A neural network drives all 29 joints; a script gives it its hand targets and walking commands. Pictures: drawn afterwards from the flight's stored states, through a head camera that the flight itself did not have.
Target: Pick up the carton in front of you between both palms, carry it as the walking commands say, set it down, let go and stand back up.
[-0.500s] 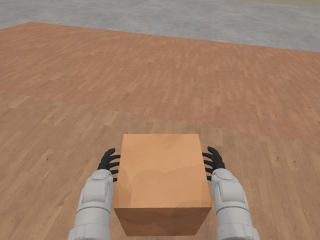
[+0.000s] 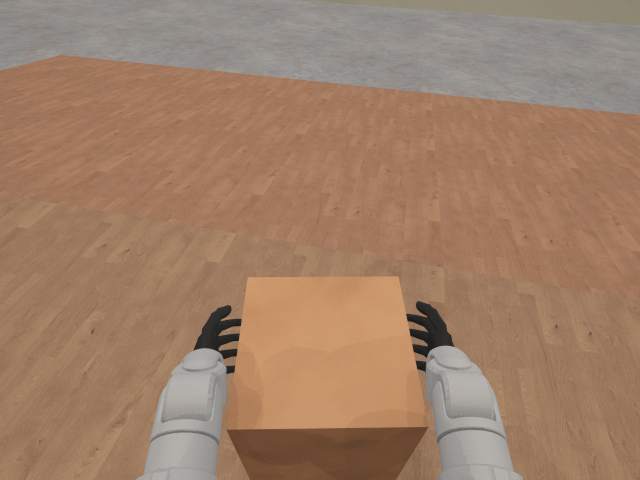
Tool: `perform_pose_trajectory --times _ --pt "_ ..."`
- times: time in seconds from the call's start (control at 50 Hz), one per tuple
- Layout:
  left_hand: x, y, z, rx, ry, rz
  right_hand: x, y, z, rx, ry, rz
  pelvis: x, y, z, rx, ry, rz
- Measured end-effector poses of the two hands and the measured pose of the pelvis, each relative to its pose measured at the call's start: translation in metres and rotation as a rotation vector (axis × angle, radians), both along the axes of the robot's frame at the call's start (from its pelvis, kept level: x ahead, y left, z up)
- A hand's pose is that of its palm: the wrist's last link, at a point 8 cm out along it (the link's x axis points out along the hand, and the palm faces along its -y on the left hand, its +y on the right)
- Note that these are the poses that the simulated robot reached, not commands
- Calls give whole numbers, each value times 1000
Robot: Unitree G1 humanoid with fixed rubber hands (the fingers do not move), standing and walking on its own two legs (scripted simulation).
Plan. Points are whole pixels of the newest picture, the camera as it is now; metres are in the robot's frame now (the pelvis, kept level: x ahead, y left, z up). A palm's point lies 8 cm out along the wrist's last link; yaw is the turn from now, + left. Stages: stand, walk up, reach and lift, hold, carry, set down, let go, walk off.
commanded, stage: reach and lift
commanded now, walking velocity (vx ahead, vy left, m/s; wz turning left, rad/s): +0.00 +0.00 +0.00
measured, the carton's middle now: (323, 385) +0.29 +0.00 -0.05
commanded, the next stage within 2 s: hold in 0.16 s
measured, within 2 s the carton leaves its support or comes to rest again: neither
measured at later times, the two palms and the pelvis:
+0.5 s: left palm (204, 361) +0.27 +0.15 +0.04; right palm (445, 357) +0.28 -0.15 +0.05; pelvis -0.01 +0.00 +0.00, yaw +0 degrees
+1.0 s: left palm (205, 357) +0.28 +0.15 +0.04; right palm (444, 355) +0.28 -0.15 +0.05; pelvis -0.01 +0.00 +0.00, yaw +0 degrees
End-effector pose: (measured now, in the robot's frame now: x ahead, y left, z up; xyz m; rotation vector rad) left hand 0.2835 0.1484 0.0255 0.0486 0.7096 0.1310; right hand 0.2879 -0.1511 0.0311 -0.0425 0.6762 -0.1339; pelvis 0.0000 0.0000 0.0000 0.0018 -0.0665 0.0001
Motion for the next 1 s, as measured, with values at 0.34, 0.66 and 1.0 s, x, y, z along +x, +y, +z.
perform_pose_trajectory --times 0.34,0.66,1.0 --pt "-7 -1 19 -2 -33 3 -7 -1 19 1 -31 0 -2 -1 2 0 -33 2" --pt "-11 0 18 -10 -16 6 -12 0 18 11 -14 -13 -14 1 -1 -1 -51 -2" --pt "-6 0 19 -3 -17 1 -8 0 18 4 -14 -8 -8 1 1 1 -46 -4"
